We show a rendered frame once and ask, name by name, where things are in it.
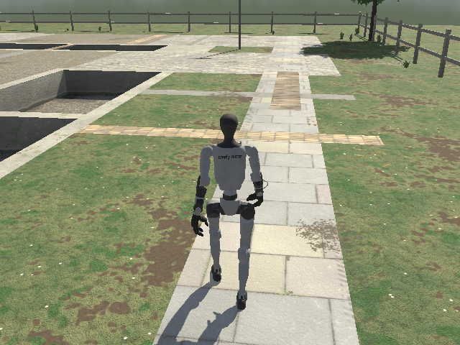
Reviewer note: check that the right robot thigh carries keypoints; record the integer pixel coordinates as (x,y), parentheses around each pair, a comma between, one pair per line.
(247,213)

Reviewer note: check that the left robot thigh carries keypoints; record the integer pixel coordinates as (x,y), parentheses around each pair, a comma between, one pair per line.
(213,209)

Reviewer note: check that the robot right forearm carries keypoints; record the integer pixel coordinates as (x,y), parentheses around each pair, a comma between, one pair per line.
(258,187)

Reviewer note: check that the robot left hand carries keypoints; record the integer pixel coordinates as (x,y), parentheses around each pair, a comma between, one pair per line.
(194,224)

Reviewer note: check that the robot thigh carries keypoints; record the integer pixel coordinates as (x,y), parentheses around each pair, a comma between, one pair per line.
(247,213)
(213,209)

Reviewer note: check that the robot right upper arm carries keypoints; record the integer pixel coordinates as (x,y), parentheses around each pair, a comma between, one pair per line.
(252,152)

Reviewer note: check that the robot left forearm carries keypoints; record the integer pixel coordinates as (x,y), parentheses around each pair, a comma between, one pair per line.
(199,198)

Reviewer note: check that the robot left upper arm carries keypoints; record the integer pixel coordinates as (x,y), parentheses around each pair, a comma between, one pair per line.
(206,152)

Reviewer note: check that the robot right hand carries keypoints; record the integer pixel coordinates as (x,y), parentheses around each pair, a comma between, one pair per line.
(253,197)

